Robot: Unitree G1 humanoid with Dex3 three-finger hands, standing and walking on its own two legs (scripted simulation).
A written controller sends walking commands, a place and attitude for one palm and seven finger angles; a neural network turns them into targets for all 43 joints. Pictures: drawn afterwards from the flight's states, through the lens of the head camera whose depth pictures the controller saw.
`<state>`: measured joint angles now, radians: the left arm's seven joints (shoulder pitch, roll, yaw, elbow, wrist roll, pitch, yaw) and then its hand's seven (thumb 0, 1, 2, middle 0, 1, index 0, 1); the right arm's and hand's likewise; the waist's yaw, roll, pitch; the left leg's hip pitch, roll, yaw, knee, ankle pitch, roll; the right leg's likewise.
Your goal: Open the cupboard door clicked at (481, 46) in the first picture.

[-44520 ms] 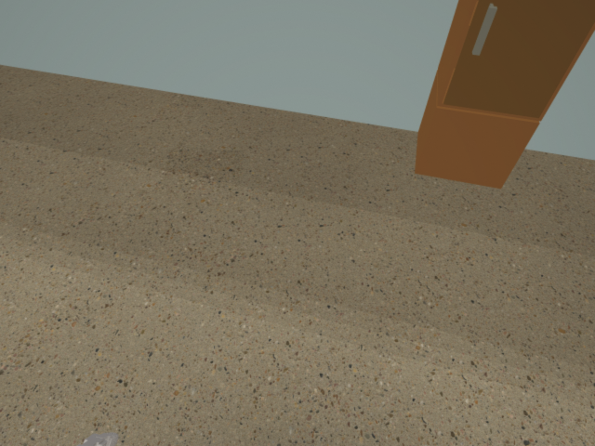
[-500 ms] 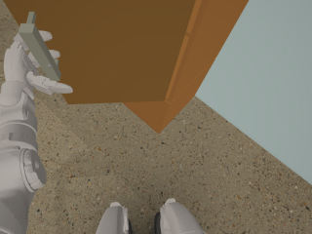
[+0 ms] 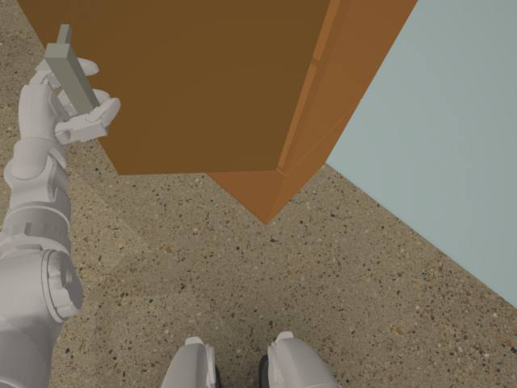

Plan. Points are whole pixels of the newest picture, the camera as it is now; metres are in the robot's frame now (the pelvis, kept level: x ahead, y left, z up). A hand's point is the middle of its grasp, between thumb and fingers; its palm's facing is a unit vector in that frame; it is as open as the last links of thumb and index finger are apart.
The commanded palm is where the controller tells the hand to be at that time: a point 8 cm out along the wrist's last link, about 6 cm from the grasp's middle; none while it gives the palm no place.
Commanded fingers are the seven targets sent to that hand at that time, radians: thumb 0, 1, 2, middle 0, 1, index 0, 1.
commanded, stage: close the thumb around the handle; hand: left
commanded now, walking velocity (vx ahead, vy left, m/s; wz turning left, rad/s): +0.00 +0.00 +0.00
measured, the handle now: (84, 85) +0.56 +0.23 +0.06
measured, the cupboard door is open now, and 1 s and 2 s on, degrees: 47 73 90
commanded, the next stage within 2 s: pull the door open along its arc in 0.22 s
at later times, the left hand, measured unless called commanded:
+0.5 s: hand (94, 110) +0.51 +0.21 +0.06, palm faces +0.04 -1.00 +0.00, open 6.1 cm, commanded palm +0.47 +0.25 +0.06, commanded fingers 0.00 0.90 0.90 -0.40 -1.35 -0.40 -1.35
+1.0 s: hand (134, 204) +0.36 +0.14 +0.07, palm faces +0.32 -0.95 +0.07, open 6.6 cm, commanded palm +0.29 +0.21 +0.06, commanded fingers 0.00 0.90 0.90 -0.40 -1.35 -0.40 -1.35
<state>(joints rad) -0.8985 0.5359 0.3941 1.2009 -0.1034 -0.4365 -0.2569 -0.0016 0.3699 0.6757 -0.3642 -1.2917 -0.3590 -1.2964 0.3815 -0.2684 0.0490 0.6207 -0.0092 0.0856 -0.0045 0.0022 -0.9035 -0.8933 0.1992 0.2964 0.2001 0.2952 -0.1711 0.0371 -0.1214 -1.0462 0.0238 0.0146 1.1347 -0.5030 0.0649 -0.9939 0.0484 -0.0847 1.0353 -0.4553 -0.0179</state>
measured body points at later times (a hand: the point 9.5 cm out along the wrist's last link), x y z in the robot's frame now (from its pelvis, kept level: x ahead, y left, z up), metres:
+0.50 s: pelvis +0.00 +0.00 +0.00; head +0.15 +0.03 +0.43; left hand +0.50 +0.26 +0.07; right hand +0.00 -0.27 -0.10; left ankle +0.01 +0.07 -0.65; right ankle +0.02 -0.12 -0.65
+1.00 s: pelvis +0.02 +0.00 +0.02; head +0.09 +0.00 +0.46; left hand +0.34 +0.19 +0.06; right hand +0.17 -0.23 -0.08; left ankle +0.01 +0.07 -0.65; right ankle +0.02 -0.12 -0.65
